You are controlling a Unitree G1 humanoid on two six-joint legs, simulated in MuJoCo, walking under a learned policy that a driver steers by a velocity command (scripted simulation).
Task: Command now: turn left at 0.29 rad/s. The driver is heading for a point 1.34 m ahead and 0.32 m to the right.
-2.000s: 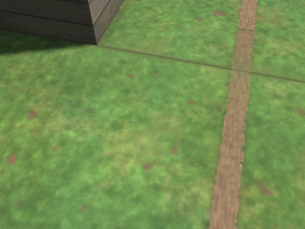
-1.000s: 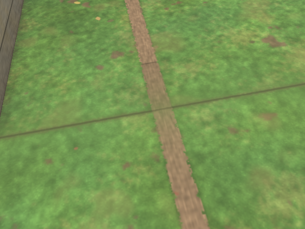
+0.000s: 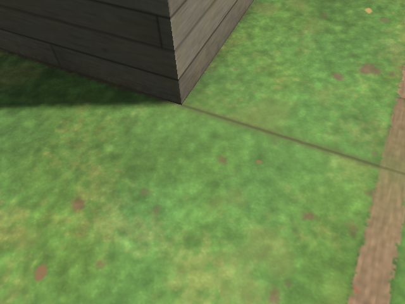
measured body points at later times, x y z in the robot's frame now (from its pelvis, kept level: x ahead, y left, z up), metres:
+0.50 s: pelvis +0.01 +0.05 +0.00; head +0.02 +0.06 +0.45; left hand +0.09 +0.34 -0.13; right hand +0.16 -0.20 -0.11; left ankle -0.01 +0.15 -0.74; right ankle +0.00 -0.12 -0.74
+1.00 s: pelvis +0.01 +0.04 +0.00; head +0.02 +0.04 +0.45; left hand +0.05 +0.31 -0.15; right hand +0.09 -0.23 -0.14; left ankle -0.01 +0.15 -0.74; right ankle +0.00 -0.12 -0.74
